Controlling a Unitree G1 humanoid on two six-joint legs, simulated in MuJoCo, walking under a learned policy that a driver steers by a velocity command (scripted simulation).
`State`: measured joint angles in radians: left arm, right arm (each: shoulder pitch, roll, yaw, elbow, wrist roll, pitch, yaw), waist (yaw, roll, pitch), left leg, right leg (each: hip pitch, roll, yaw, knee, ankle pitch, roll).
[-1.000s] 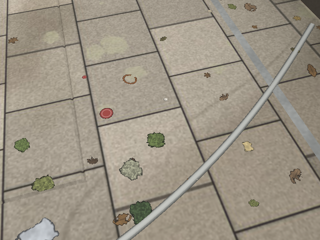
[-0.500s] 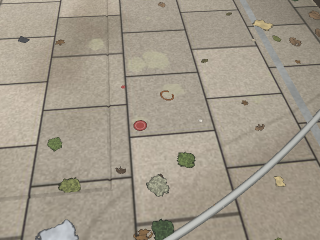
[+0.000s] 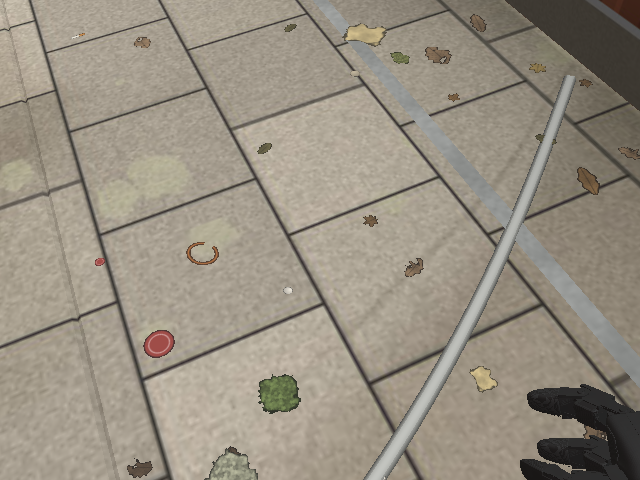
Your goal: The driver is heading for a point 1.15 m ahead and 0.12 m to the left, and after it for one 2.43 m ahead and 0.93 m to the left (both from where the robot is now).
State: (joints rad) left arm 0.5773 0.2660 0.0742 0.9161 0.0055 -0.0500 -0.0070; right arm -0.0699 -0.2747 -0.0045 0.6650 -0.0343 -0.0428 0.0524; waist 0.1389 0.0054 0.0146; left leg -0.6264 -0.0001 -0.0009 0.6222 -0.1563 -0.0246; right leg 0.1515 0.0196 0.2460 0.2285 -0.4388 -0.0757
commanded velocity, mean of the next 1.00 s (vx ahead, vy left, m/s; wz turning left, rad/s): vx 0.97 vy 0.00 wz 0.17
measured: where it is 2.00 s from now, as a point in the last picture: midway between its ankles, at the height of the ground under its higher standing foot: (410, 168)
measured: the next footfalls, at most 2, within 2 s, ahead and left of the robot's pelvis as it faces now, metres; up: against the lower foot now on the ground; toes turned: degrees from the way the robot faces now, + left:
left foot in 0.04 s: +0.20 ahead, +0.13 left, +0.00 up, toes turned -6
right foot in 0.46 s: +0.56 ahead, -0.18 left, +0.00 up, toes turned -13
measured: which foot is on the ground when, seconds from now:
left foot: up 0.00-0.02, down 0.04-0.48, up 0.50-0.90, down 0.92-1.00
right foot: down 0.00-0.04, up 0.06-0.44, down 0.46-0.92, up 0.94-1.00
